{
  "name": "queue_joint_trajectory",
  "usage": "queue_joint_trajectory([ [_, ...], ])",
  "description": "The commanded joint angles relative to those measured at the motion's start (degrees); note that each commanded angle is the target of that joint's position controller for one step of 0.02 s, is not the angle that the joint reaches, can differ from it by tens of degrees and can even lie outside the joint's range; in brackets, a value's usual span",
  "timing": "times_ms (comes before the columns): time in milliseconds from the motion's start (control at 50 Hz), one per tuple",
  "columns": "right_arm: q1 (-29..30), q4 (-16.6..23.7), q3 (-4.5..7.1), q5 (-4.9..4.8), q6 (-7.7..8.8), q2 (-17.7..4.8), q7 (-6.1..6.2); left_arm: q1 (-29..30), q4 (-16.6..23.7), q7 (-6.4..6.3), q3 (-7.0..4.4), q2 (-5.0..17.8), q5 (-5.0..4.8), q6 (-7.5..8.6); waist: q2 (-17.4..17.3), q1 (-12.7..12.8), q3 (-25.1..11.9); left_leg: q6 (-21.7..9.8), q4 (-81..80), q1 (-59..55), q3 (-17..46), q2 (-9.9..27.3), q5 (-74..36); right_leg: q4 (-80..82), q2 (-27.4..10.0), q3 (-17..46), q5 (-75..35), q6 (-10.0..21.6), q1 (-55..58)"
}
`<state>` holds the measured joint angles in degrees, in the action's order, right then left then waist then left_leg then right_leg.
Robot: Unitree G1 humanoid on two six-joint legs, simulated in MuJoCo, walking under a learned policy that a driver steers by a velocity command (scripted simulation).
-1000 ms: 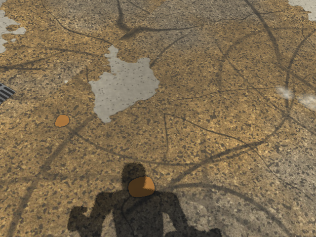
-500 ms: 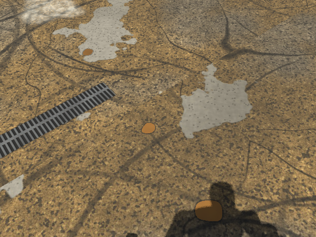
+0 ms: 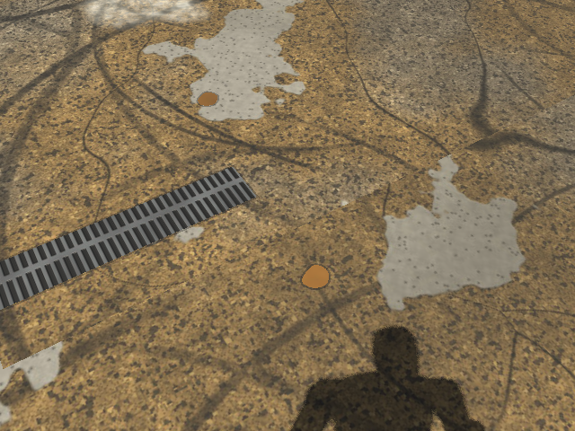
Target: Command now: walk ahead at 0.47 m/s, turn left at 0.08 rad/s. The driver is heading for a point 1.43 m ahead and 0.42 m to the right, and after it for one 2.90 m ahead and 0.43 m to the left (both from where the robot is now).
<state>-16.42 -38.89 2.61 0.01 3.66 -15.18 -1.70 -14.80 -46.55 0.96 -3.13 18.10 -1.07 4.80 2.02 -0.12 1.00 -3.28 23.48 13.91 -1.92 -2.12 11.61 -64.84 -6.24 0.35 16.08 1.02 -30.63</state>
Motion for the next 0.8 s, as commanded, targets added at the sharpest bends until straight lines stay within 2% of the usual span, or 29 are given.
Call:
queue_joint_trajectory([
  [20, 1.15, 2.74, 2.28, -0.08, 1.99, -7.77, 0.31, -0.46, 3.41, -0.08, -0.81, 3.15, 0.51, -0.46, -6.56, 1.3, -0.6, -10.81, -15.53, -5.67, 13.89, 14.59, -10.07, 2.9, -2.76, 2.45, -6.41, -1.08, -8.88],
  [80, -0.86, 0.91, 2.46, -0.21, 1.98, -8.34, 0.93, 5.37, 5.26, -0.02, -0.35, 2.19, 1.06, -0.41, -5.07, 0.05, 1.54, -9.99, -16.36, -6.36, 9.44, 13.37, -14.08, 13.73, -2.09, 2.16, -14.85, -2.32, -11.02],
  [140, -3.15, -0.58, 2.8, -0.49, 1.59, -9.72, 1.54, 11.93, 6.96, 0.87, 0.45, 0.89, 0.6, 0.36, -5.22, -2.36, 3.12, -8.51, -17.13, -5.89, 6.18, 12.27, -12.49, 25.34, 0.16, 0.11, -22.85, -2.02, -7.6],
  [180, -5.65, -2.05, 3.08, -0.89, 1.35, -10.57, 1.69, 15.6, 8.24, 1.47, 0.67, 0.88, 0.31, 0.68, -4.99, -3.74, 4.05, -8.41, -16.78, -8.03, 6.22, 13.4, -11.1, 29.61, 1.25, -0.19, -24.39, -1.47, -6.69],
  [240, -7.48, -3.9, 3.39, -1.29, 0.56, -11.04, 1.93, 18.39, 9.94, 2.39, 0.49, 1.92, 0.22, 1.01, -5.17, -3.73, 4.63, -7.6, -13.76, -14.84, 6.85, 16.08, -14.26, 33.85, 2.07, 0.45, -20.38, 0.53, -8.13],
  [280, -7.41, -4.58, 3.64, -1.36, -0.09, -11.58, 2.23, 17.12, 10.03, 2.74, 0.12, 2.99, 0.35, 1.17, -6.12, -2.39, 3.2, -6.46, -10.3, -18.48, 6.92, 16.99, -21.47, 35.36, 3.23, -0.35, -15.73, 2.06, -5.49],
  [300, -6.9, -4.64, 3.78, -1.21, -0.39, -12.19, 2.39, 14.62, 9.56, 2.62, -0.39, 4.09, 0.44, 1.17, -7.32, -0.86, 1.1, -5.77, -6.64, -19.53, 6.52, 16.57, -30.95, 35.41, 4.91, -1.77, -13.09, 3.02, -1.15],
  [320, -6.0, -4.64, 3.7, -1.06, -0.84, -12.32, 2.55, 8.59, 8.02, 2.21, -1.4, 5.78, 0.58, 1.12, -7.73, 2.64, -3.11, -4.63, 1.2, -19.2, 4.9, 14.77, -41.19, 36.34, 7.13, -3.9, -12.59, 4.55, 7.56],
  [340, -6.25, -4.35, 2.94, -0.6, -1.12, -10.88, 2.85, -0.71, 5.62, 1.56, -2.69, 8.62, 0.68, 0.96, -6.99, 6.75, -9.88, -2.67, 13.32, -13.18, 2.79, 11.88, -40.47, 34.72, 5.74, -2.63, -14.66, 6.67, 22.58],
  [360, -12.09, -2.46, 1.17, 0.17, -0.47, -5.56, 2.6, -8.67, 4.72, 0.96, -3.94, 14.28, 1.94, 0.76, 3.46, 6.14, -20.48, 0.96, 36.16, 7.71, 1.0, 5.57, -18.88, 33.04, -9.45, 19.18, -11.94, 14.49, 47.04],
  [380, -14.14, -3.49, 0.18, -0.37, 0.67, -3.13, 2.21, -10.77, 3.54, 1.33, -3.47, 12.39, 0.72, 0.64, 13.56, 5.68, -27.51, 3.07, 50.35, 20.89, 6.9, -2.6, 20.4, 43.74, -16.59, 42.69, -1.35, 20.31, 55.91],
  [400, -8.41, -2.41, 1.64, -1.99, 1.68, -8.99, 1.76, -7.97, 3.9, 1.17, -2.3, 8.88, 0.04, 0.5, 8.54, 6.97, -19.87, 2.35, 54.98, 27.87, 10.82, 1.06, 19.95, 46.64, -14.8, 38.8, 5.38, 17.24, 51.37],
  [420, -2.96, -0.67, 1.65, -2.86, 2.26, -9.69, 1.54, -4.4, 4.44, 0.79, -1.83, 7.22, 0.3, 0.28, 5.13, 6.16, -12.2, 1.69, 53.7, 29.69, 8.5, 4.05, 15.56, 47.54, -12.79, 30.2, 4.02, 14.98, 43.11],
  [440, -0.08, 0.01, 1.51, -1.98, 2.44, -9.15, 1.7, -0.87, 4.63, 0.71, -1.37, 5.96, 0.78, 0.25, 0.73, 4.13, -6.59, 1.58, 49.37, 28.33, 6.88, 6.81, 10.95, 49.16, -10.68, 24.2, -1.43, 13.81, 33.83],
  [460, 0.33, -0.14, 1.9, -1.01, 2.02, -9.02, 1.89, 1.4, 5.03, 0.76, -0.87, 4.19, 1.45, 0.53, 0.81, 2.18, -4.32, 1.61, 45.54, 25.02, 6.97, 8.79, 7.91, 50.75, -8.63, 20.13, -6.4, 13.03, 27.64],
  [480, -1.39, -0.63, 1.85, -0.9, 1.38, -8.13, 1.83, 2.5, 5.15, 0.81, -0.74, 3.78, 1.92, 0.73, 2.1, 0.52, -3.82, 1.88, 44.29, 21.68, 7.12, 9.56, 6.26, 52.35, -7.62, 18.11, -8.94, 13.15, 23.83],
  [520, -3.32, -1.41, 1.46, -0.74, 0.19, -6.08, 1.99, 2.6, 4.4, 0.88, -0.95, 4.2, 1.4, 1.46, 2.18, -0.95, -3.15, 2.88, 41.3, 19.45, 6.38, 10.15, 5.2, 55.18, -6.91, 14.27, -12.78, 14.27, 19.9],
  [540, -2.25, -1.0, 1.33, -0.52, -0.15, -5.66, 2.13, 2.46, 3.9, 0.76, -1.14, 4.9, 1.2, 1.71, 1.85, -1.15, -1.98, 3.51, 39.08, 20.36, 6.07, 10.46, 3.68, 56.37, -6.75, 12.38, -14.39, 14.52, 18.75],
  [600, 3.62, 0.6, 0.93, -0.07, -0.02, -4.93, 2.16, 0.84, 2.63, 0.04, -1.49, 6.13, 1.0, 1.52, 0.71, 0.21, 0.2, 4.78, 29.21, 23.64, 5.38, 10.88, -5.92, 57.9, -5.24, 7.64, -17.64, 13.62, 19.72],
  [680, 11.79, 2.21, 0.18, -0.53, 0.98, -3.23, 1.15, -2.65, 1.1, -0.41, -1.7, 7.57, 0.29, 0.77, 0.45, 3.61, 1.69, 4.68, 14.35, 20.62, 2.67, 8.29, -16.81, 57.64, -3.32, 3.06, -17.19, 11.16, 21.61],
  [740, 16.28, 3.81, 0.22, -1.05, 1.42, -3.74, 0.22, -5.91, -0.62, -0.44, -1.9, 8.34, -0.08, -0.13, 0.76, 5.33, 2.8, 3.83, 9.35, 21.61, 2.6, 7.22, -16.33, 55.73, -5.76, 4.19, -16.38, 10.92, 26.96],
  [800, 17.0, 4.79, 0.65, -1.0, 1.76, -5.1, -0.65, -6.39, -1.67, -0.85, -2.31, 9.15, -0.33, -1.22, 1.7, 4.15, 2.67, 1.56, 6.24, 21.44, 2.89, 6.3, -10.24, 51.88, -8.52, 5.46, -20.65, 9.62, 32.84],
])
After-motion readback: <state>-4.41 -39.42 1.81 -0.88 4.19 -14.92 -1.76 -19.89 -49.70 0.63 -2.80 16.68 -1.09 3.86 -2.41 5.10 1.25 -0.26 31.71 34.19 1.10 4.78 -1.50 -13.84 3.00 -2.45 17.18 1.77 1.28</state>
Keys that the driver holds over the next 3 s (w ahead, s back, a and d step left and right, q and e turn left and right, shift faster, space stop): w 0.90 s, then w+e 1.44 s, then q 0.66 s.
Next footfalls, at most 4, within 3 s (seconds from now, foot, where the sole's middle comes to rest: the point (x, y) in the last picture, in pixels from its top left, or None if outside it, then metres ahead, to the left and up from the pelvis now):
0.34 right None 0.38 -0.14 -0.78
0.88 left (248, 349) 0.68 0.10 -0.78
1.42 right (349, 262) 0.94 -0.17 -0.78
1.90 left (316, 174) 1.28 -0.09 -0.78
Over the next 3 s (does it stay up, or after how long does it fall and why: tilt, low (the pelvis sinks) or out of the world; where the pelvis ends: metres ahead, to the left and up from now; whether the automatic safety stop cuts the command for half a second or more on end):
stays up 1.39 -0.38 -0.01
